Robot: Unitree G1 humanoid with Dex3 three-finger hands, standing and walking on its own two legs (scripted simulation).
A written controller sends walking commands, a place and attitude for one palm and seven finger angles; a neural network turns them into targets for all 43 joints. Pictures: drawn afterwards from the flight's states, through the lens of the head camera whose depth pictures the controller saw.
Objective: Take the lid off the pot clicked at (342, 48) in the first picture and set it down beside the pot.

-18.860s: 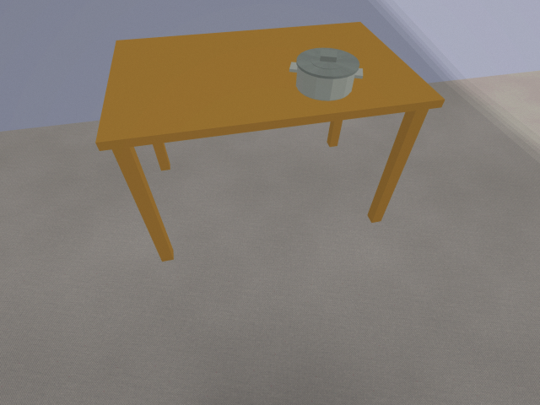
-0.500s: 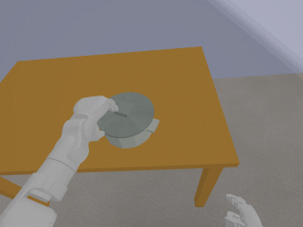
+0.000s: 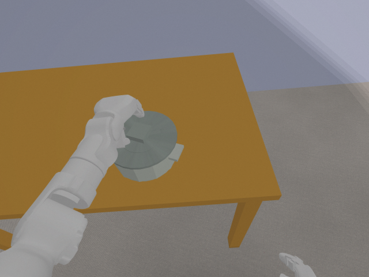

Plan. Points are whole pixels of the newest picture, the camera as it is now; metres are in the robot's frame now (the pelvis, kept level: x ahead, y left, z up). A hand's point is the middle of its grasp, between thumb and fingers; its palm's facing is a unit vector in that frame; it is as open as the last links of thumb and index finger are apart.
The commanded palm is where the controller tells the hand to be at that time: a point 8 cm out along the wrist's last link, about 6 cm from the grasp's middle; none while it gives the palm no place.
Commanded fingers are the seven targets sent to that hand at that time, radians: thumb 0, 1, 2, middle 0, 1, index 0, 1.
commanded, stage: move the open hand above the knob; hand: left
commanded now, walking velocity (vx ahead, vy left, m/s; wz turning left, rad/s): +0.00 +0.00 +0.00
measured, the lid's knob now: (139, 132) +0.48 +0.14 +0.01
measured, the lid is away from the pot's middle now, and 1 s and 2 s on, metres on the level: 0.00 0.00 0.00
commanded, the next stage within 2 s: lower the open fingers around the knob in 0.88 s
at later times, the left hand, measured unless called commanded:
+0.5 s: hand (131, 121) +0.45 +0.14 +0.08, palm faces -0.30 -0.07 -0.95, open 10.1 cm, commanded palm +0.44 +0.14 +0.14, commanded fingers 0.00 -0.26 1.33 -0.82 -0.08 -0.82 -0.08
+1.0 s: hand (133, 121) +0.46 +0.14 +0.08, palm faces -0.32 -0.07 -0.95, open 10.1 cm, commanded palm +0.45 +0.14 +0.14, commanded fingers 0.00 -0.26 1.33 -0.82 -0.08 -0.82 -0.08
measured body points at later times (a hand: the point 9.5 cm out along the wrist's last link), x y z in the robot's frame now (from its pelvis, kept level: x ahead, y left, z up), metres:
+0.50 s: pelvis +0.00 +0.01 +0.00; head +0.04 -0.02 +0.45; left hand +0.46 +0.14 +0.14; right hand +0.08 -0.24 -0.14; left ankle -0.02 +0.08 -0.74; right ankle -0.02 -0.10 -0.74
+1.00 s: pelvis +0.00 +0.02 +0.00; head +0.04 -0.01 +0.45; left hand +0.47 +0.14 +0.13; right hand +0.09 -0.24 -0.14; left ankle -0.02 +0.08 -0.74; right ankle -0.02 -0.10 -0.74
